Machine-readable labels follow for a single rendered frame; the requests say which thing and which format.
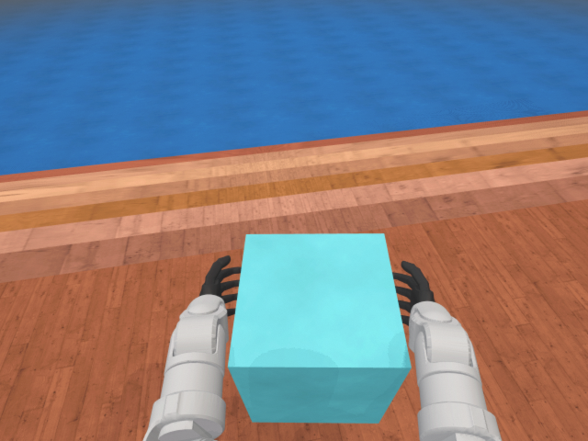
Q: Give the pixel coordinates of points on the carton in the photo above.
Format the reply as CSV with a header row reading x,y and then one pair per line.
x,y
317,334

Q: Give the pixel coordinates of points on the robot left forearm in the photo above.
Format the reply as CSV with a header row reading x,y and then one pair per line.
x,y
191,405

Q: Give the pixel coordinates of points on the right robot hand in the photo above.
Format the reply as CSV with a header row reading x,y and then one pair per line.
x,y
419,291

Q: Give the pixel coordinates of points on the robot right forearm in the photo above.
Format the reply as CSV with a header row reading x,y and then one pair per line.
x,y
453,407

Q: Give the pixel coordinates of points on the left robot hand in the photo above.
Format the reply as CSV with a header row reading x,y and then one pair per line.
x,y
213,285

